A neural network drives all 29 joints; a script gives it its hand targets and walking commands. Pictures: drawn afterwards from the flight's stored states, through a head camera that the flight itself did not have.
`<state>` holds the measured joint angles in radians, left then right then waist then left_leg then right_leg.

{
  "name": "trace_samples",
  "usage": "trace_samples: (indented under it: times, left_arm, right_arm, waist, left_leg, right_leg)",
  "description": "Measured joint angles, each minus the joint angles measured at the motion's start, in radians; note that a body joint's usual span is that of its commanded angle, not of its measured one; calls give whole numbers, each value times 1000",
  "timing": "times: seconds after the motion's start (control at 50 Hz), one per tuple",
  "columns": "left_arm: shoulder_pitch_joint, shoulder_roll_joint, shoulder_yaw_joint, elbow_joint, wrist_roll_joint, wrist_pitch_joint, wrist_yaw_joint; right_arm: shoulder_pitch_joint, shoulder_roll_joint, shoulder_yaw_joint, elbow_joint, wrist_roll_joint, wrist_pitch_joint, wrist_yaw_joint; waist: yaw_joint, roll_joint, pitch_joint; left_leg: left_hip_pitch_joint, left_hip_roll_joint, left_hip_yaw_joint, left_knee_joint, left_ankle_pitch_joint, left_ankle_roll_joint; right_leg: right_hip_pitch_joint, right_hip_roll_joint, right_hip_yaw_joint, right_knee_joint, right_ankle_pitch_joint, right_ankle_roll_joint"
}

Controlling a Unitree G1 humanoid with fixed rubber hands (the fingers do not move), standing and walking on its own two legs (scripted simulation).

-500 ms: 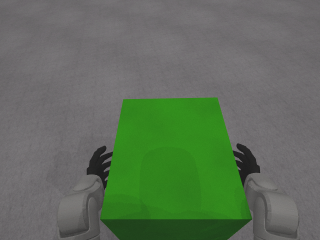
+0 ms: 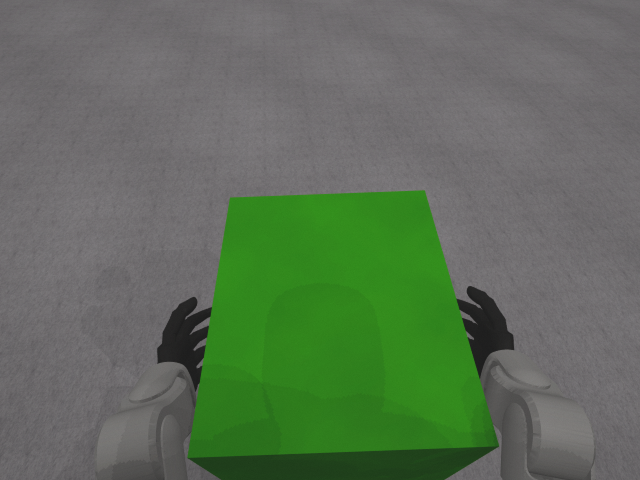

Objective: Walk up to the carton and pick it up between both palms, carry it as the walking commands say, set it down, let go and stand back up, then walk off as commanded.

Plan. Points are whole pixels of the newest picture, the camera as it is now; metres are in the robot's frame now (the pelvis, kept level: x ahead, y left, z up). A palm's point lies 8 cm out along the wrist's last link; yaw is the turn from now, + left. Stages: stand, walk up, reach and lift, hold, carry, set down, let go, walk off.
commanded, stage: carry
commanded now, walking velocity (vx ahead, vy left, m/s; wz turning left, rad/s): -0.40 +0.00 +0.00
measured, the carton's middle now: (332, 347) +0.29 +0.01 +0.00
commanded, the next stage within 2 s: none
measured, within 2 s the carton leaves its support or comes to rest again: neither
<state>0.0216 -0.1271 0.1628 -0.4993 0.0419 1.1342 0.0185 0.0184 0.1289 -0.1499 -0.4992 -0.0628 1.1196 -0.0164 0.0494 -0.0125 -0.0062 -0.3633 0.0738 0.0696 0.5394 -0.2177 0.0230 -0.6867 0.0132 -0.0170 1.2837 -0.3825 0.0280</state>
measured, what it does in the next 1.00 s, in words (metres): walks backwards: right foot, then left foot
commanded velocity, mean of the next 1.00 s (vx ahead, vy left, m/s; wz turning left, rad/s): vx -0.24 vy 0.00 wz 0.00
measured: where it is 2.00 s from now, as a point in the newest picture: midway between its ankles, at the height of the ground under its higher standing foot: outside the picture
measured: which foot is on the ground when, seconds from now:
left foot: down 0.00-0.22, up 0.24-0.58, down 0.60-1.00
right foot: up 0.00-0.20, down 0.22-0.60, up 0.62-0.92, down 0.94-1.00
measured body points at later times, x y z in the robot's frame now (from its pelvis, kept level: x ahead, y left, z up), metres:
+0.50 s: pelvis -0.24 -0.01 +0.00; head -0.24 -0.02 +0.45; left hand +0.03 +0.14 +0.08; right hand +0.01 -0.20 +0.07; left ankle -0.28 +0.13 -0.67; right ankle -0.16 -0.12 -0.74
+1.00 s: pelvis -0.45 +0.02 -0.01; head -0.48 +0.02 +0.44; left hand -0.19 +0.18 +0.07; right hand -0.21 -0.16 +0.07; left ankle -0.36 +0.14 -0.73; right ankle -0.48 -0.09 -0.74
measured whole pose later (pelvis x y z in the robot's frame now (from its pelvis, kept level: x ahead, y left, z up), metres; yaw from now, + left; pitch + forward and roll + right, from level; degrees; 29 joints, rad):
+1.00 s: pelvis -0.45 +0.02 -0.01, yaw -2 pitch +2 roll -1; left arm -0.04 -0.11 0.14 -0.37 0.06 1.16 0.02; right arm 0.00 0.09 -0.15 -0.42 -0.10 1.15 -0.01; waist 0.01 0.04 -0.12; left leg -0.46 0.08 0.09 0.55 -0.21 -0.01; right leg -0.26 0.00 -0.07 0.51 -0.29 0.01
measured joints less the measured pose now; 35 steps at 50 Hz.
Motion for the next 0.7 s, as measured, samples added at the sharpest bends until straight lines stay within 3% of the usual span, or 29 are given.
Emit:
trace_samples:
  times: [0.06,0.16,0.22,0.26,0.3,0.36,0.4,0.54,0.62,0.66,0.7]
  left_arm:
    - [-28,15,-11,5,-7,1,6]
    - [-78,36,-16,52,-8,15,8]
    - [-93,28,-11,79,-2,17,5]
    - [-74,0,-17,107,15,10,5]
    - [-38,-2,-37,101,29,16,6]
    - [-16,-1,-39,46,33,15,5]
    - [-19,-1,-31,24,34,6,2]
    - [-56,1,-9,31,46,9,-5]
    - [-57,12,0,20,45,6,-5]
    - [-26,26,10,26,30,5,-6]
    - [6,20,8,19,16,12,-4]
  right_arm:
    - [-9,0,-6,-12,-7,-2,4]
    - [-36,-2,-12,6,-29,12,6]
    - [-46,-10,-15,20,-39,22,8]
    - [-26,-33,-20,38,-26,29,11]
    - [-1,-37,-23,44,-11,39,11]
    - [-7,-27,-24,21,10,34,7]
    - [-31,-27,-22,17,17,29,4]
    - [-91,-38,-15,51,15,30,-2]
    - [-106,-16,-19,66,14,16,-2]
    - [-80,2,0,89,-1,0,-2]
    - [-33,-1,16,71,-4,1,-3]
  waist:
    - [6,14,-23]
    - [-15,38,-68]
    - [-25,59,-71]
    - [-36,70,-58]
    - [-50,46,-43]
    - [-69,26,-31]
    - [-77,15,-37]
    - [-69,-33,-65]
    - [-57,-60,-43]
    - [-47,-61,-21]
    - [-32,-33,-8]
  left_leg:
    - [-36,17,2,-25,55,2]
    - [-112,31,19,-56,147,-1]
    - [-169,41,31,-42,195,-11]
    - [-220,21,2,101,-46,-41]
    - [-274,-34,-27,376,-212,-48]
    - [-294,-77,-38,665,-208,-62]
    - [-261,-83,-25,710,-206,-72]
    - [-24,-76,32,304,-281,-57]
    - [100,-84,48,-21,-117,-28]
    - [59,-76,43,20,-91,-12]
    - [43,-44,22,25,-77,-6]
  right_leg:
    - [107,5,-23,-80,-32,15]
    - [342,3,-58,-483,-127,4]
    - [455,5,-76,-765,2,-21]
    - [418,1,-72,-737,62,-44]
    - [400,-30,-56,-732,86,-52]
    - [364,-62,-32,-743,135,-49]
    - [326,-80,-21,-742,165,-47]
    - [188,-129,-27,-782,302,-33]
    - [103,-145,-33,-784,373,-18]
    - [42,-122,-7,-611,93,-13]
    - [-11,-63,19,-331,-25,-15]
